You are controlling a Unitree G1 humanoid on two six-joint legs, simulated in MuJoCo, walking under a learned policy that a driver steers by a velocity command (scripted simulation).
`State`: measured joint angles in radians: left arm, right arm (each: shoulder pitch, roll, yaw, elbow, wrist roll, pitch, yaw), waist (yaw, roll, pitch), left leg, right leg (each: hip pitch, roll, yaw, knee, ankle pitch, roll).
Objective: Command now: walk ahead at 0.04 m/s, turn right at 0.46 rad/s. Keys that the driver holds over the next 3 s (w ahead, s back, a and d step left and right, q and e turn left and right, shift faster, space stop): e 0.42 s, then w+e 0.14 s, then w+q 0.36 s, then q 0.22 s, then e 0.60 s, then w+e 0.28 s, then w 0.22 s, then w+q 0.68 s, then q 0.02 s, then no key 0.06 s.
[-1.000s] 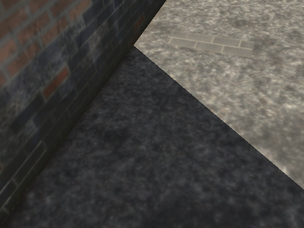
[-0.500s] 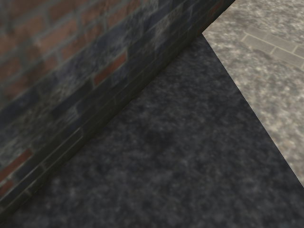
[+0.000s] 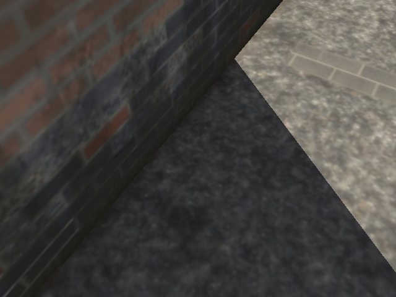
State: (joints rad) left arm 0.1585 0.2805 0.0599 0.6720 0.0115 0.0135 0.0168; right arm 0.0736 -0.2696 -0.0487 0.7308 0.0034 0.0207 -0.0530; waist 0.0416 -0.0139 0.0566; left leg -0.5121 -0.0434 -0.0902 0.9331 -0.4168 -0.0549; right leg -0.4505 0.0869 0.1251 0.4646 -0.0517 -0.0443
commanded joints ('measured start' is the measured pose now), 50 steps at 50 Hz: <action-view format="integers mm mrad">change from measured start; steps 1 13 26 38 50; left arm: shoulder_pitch -55 104 118 189 198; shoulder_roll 172 141 102 117 179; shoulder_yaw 54 69 45 31 53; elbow -103 -65 -109 -34 44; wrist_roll -5 -16 -41 -2 -21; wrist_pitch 5 30 37 -91 -66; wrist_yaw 18 10 -37 -9 19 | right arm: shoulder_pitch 87 -17 87 18 -38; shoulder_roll -75 -106 -203 -93 -104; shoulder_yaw -22 -34 -72 -41 -33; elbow -26 -71 -35 -5 -87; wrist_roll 5 -8 35 17 7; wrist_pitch -11 -38 -16 -89 -100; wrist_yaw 1 2 20 80 132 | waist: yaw -37 -3 -28 -6 -19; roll -158 124 184 -72 -132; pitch -204 -109 -119 -20 -30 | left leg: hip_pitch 98 302 213 -327 -39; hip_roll -16 291 322 148 -9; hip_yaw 7 -136 37 59 198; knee -152 -617 -590 3 -352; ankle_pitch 69 396 -25 428 350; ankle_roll -2 222 204 44 140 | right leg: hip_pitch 140 -211 261 450 563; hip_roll -210 -9 -57 -294 -324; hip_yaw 318 5 -237 -4 -236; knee -171 803 42 -333 -83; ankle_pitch -220 -345 -268 -29 800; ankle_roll -145 107 -5 -126 -53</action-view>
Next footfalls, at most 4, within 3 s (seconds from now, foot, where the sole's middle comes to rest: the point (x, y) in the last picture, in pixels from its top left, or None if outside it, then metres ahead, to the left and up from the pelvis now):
0.14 left None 0.10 0.15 -0.77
0.56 right None -0.03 -0.09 -0.77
1.04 left None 0.37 0.01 -0.77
1.56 right None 0.33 -0.22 -0.77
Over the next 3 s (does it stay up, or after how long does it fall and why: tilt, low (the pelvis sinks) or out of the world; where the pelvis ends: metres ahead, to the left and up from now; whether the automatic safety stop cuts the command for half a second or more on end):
stays up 0.77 -0.33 -0.01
